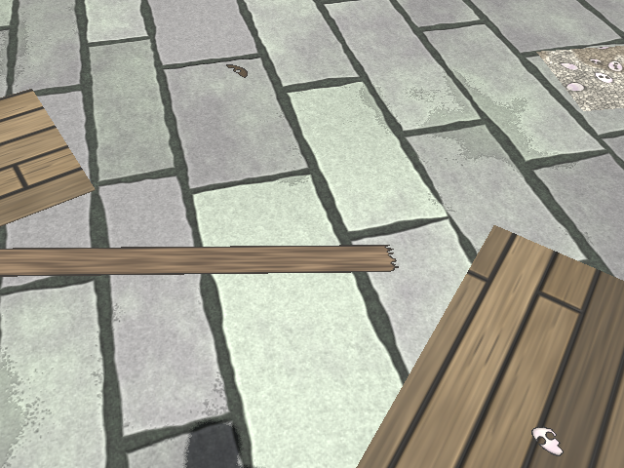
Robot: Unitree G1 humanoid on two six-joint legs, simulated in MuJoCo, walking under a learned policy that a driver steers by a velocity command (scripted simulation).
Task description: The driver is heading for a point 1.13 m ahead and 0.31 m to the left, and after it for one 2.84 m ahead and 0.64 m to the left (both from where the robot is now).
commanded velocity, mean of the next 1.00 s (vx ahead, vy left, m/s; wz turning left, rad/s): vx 0.97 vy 0.00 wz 0.63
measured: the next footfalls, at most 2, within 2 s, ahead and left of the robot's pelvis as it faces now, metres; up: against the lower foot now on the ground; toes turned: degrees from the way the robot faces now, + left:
right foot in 0.34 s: +0.47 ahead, -0.08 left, +0.00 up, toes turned +19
left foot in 0.80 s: +0.75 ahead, +0.32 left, +0.00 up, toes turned +44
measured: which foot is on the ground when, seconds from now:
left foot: down 0.00-0.36, up 0.38-0.78, down 0.80-1.00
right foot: up 0.00-0.32, down 0.34-0.80, up 0.82-1.00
